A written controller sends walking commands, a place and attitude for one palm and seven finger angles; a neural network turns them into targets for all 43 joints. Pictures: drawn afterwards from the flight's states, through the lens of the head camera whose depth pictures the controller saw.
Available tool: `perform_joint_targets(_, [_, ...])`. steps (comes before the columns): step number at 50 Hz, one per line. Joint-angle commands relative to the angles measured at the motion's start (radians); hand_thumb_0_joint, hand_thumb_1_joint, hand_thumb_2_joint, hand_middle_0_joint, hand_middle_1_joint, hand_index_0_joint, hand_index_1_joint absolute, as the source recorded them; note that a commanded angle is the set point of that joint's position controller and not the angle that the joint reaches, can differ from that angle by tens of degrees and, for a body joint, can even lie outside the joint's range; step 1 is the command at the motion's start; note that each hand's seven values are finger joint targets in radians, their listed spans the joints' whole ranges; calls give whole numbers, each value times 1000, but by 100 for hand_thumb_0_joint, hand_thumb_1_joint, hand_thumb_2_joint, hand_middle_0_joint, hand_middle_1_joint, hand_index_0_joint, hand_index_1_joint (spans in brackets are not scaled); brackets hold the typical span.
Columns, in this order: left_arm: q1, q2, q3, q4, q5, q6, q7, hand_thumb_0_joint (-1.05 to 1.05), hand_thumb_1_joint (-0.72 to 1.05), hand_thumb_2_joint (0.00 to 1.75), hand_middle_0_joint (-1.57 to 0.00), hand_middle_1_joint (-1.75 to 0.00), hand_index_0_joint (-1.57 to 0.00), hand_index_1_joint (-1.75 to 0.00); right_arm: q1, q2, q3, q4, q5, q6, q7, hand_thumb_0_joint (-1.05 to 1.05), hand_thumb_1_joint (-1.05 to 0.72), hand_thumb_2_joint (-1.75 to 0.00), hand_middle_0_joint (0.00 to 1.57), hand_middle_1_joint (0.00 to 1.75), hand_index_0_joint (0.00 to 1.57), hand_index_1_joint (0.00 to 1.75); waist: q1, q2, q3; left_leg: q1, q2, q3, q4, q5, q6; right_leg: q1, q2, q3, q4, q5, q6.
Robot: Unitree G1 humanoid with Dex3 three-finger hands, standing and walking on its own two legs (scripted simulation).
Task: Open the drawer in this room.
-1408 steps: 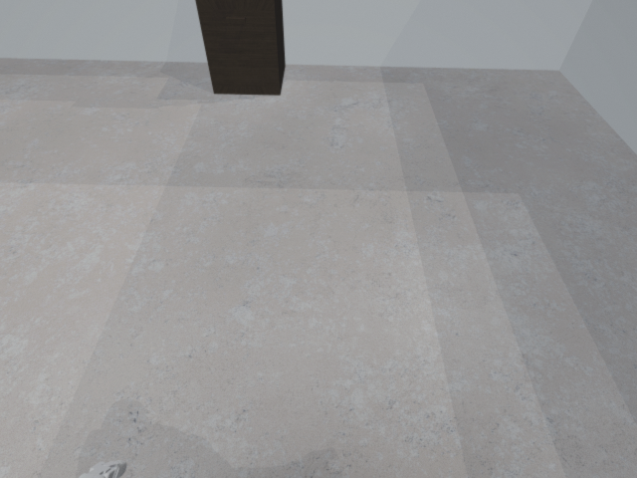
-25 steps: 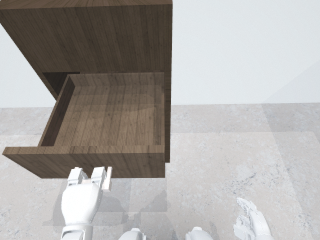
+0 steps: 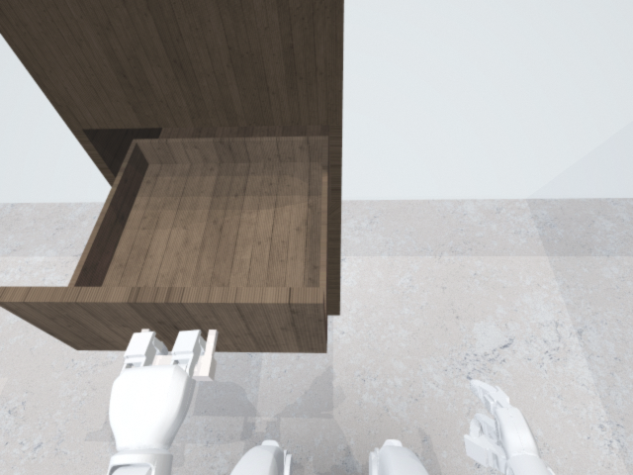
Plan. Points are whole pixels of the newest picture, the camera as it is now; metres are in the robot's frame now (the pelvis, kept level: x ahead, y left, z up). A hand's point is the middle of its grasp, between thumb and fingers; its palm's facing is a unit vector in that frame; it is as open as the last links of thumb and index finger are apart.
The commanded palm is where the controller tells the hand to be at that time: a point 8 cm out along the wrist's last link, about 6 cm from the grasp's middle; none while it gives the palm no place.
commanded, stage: open the thumb to release the handle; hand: left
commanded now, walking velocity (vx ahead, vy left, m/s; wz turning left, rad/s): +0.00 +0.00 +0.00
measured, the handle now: (175, 351) +0.27 +0.21 -0.02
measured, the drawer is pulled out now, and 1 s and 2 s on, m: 0.30 0.29 0.29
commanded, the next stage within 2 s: lift the hand off the handle in 0.38 s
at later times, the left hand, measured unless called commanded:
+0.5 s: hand (175, 399) +0.22 +0.20 -0.04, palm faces +0.00 -0.05 -1.00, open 13.4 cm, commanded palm +0.19 +0.21 +0.01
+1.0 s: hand (175, 389) +0.23 +0.20 -0.03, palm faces -0.01 -0.07 -1.00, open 13.8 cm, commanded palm +0.20 +0.21 +0.03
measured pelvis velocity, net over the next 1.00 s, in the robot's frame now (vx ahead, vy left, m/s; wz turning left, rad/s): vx -0.02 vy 0.00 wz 0.01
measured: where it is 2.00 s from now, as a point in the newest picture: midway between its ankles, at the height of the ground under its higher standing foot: outside the picture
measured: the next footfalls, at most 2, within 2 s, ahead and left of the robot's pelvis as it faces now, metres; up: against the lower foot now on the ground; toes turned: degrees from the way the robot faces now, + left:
none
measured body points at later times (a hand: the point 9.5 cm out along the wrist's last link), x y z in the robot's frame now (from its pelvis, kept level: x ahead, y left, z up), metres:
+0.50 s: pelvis -0.02 -0.01 +0.01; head +0.05 -0.03 +0.45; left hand +0.21 +0.20 +0.01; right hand +0.18 -0.24 -0.11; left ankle -0.01 +0.13 -0.64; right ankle +0.01 -0.10 -0.64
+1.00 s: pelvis -0.02 +0.00 +0.02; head +0.04 -0.03 +0.46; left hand +0.22 +0.20 +0.02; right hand +0.16 -0.24 -0.11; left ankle -0.01 +0.13 -0.64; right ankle +0.01 -0.10 -0.64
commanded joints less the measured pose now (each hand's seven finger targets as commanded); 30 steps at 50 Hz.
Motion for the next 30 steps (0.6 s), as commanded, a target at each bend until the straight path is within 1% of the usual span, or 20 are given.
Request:
perform_joint_targets(1, [-48, 125, 116, -131, -27, 58, 47, 0, 41, 69, -36, -130, -36, -130, -67, -99, -36, -123, 7, -37, -25, 0, -90, -90, 20, 30, 20, 30, 4, -58, -269, 186, -64, -16, -129, 343, 23, 245, 23, 42, -201, 426, -4])
perform_joint_targets(3, [-55, 118, 96, -124, -29, 75, 43, 0, 27, 63, -35, -128, -35, -128, -77, -99, -29, -119, 10, -31, -31, 0, -90, -90, 20, 30, 20, 30, 5, -61, -275, 193, -65, -14, -140, 348, 23, 254, 23, 38, -206, 424, -2])
perform_joint_targets(5, [-72, 112, 83, -100, -33, 86, 35, 0, 13, 57, -35, -127, -35, -127, -83, -97, -27, -112, 14, -30, -39, 0, -90, -90, 20, 30, 20, 30, -1, -94, -241, 172, -67, -11, -150, 319, 25, 269, 19, 41, -229, 410, 4])
perform_joint_targets(7, [-96, 129, 96, -83, -32, 88, 30, 0, -1, 51, -33, -125, -33, -125, -83, -100, -26, -106, 17, -29, -46, 0, -90, -90, 20, 30, 20, 30, -1, -90, -234, 165, -67, -13, -159, 306, 26, 275, 20, 41, -237, 391, 1])
perform_joint_targets(8, [-94, 114, 82, -68, -28, 85, 28, 0, -8, 48, -33, -124, -33, -124, -90, -96, -23, -103, 16, -31, -49, 0, -90, -90, 20, 30, 20, 30, 4, -82, -227, 164, -67, -9, -162, 296, 26, 268, 18, 43, -241, 375, 4])
perform_joint_targets(9, [-110, 118, 81, -66, -29, 82, 24, 0, -15, 45, -32, -124, -32, -124, -82, -95, -26, -99, 17, -32, -49, 0, -90, -90, 20, 30, 20, 30, -3, -79, -215, 166, -67, -7, -163, 291, 28, 270, 17, 48, -250, 375, 4])
perform_joint_targets(10, [-102, 115, 81, -58, -30, 79, 23, 0, -22, 42, -32, -123, -32, -123, -87, -94, -23, -100, 16, -35, -51, 0, -90, -90, 20, 30, 20, 30, 3, -81, -214, 160, -70, -5, -166, 282, 28, 272, 17, 48, -253, 360, 5])
perform_joint_targets(11, [-110, 121, 87, -49, -32, 76, 18, 0, -29, 39, -32, -122, -32, -122, -82, -94, -25, -98, 18, -34, -52, 0, -90, -90, 20, 30, 20, 30, 0, -95, -210, 156, -68, -7, -168, 271, 28, 272, 16, 49, -259, 341, 5])
perform_joint_targets(13, [-133, 112, 74, -42, -30, 69, 15, 0, -43, 33, -30, -121, -30, -121, -85, -95, -22, -97, 18, -37, -55, 0, -90, -90, 20, 30, 20, 30, -1, -75, -198, 154, -70, -6, -171, 261, 29, 259, 15, 51, -262, 319, 5])
perform_joint_targets(14, [-139, 120, 85, -37, -30, 66, 14, 0, -50, 30, -30, -120, -30, -120, -78, -94, -26, -95, 19, -38, -54, 0, -90, -90, 20, 30, 20, 30, -1, -71, -198, 159, -67, -8, -173, 257, 29, 255, 16, 48, -265, 306, 3])
perform_joint_targets(16, [-151, 122, 83, -38, -28, 60, 16, 0, -50, 30, -30, -120, -30, -120, -78, -93, -26, -97, 18, -40, -55, 0, -90, -90, 20, 30, 20, 30, 1, -60, -201, 160, -69, -6, -169, 252, 29, 250, 15, 52, -267, 291, 3])
perform_joint_targets(18, [-184, 118, 77, -31, -28, 57, 19, 0, -50, 30, -30, -120, -30, -120, -81, -96, -25, -93, 17, -42, -56, 0, -90, -90, 20, 30, 20, 30, -6, -71, -198, 155, -70, -8, -168, 245, 30, 240, 14, 51, -266, 279, 5])
perform_joint_targets(21, [-208, 119, 77, -32, -32, 53, 20, 0, -50, 30, -30, -120, -30, -120, -77, -95, -30, -92, 19, -46, -57, 0, -90, -90, 20, 30, 20, 30, -7, -66, -207, 152, -70, -5, -167, 232, 31, 245, 10, 56, -273, 261, 6])
perform_joint_targets(22, [-198, 140, 102, -30, -35, 56, 22, 0, -50, 30, -30, -120, -30, -120, -77, -98, -29, -93, 19, -45, -59, 0, -90, -90, 20, 30, 20, 30, 2, -59, -220, 150, -72, -7, -168, 239, 30, 257, 13, 53, -268, 269, 2])
perform_joint_targets(23, [-198, 132, 91, -19, -33, 55, 22, 0, -50, 30, -30, -120, -30, -120, -79, -95, -27, -90, 19, -46, -61, 0, -90, -90, 20, 30, 20, 30, -1, -81, -218, 142, -73, -5, -164, 236, 31, 257, 10, 58, -268, 271, 7])
perform_joint_targets(24, [-173, 129, 93, -38, -38, 56, 19, 0, -50, 30, -30, -120, -30, -120, -77, -95, -31, -96, 21, -47, -59, 0, -90, -90, 20, 30, 20, 30, 7, -69, -224, 152, -72, -5, -171, 243, 30, 270, 11, 58, -271, 282, 4])
perform_joint_targets(26, [-191, 122, 81, -35, -40, 59, 18, 0, -50, 30, -30, -120, -30, -120, -81, -96, -29, -95, 23, -45, -60, 0, -90, -90, 20, 30, 20, 30, -3, -82, -212, 148, -72, -5, -172, 234, 31, 263, 10, 57, -278, 266, 7])
perform_joint_targets(27, [-232, 144, 99, -32, -36, 59, 19, 0, -50, 30, -30, -120, -30, -120, -77, -100, -29, -91, 23, -44, -62, 0, -90, -90, 20, 30, 20, 30, -8, -80, -217, 148, -71, -10, -172, 236, 30, 256, 12, 54, -271, 263, 5])
perform_joint_targets(28, [-230, 134, 88, -31, -31, 56, 20, 0, -50, 30, -30, -120, -30, -120, -82, -97, -28, -90, 21, -45, -64, 0, -90, -90, 20, 30, 20, 30, -1, -63, -220, 147, -71, -6, -171, 228, 29, 247, 11, 54, -269, 246, 6])
perform_joint_targets(30, [-258, 127, 77, -16, -33, 55, 21, 0, -50, 30, -30, -120, -30, -120, -81, -98, -27, -87, 23, -47, -64, 0, -90, -90, 20, 30, 20, 30, -12, -71, -192, 145, -70, -6, -172, 213, 31, 229, 10, 53, -281, 218, 8])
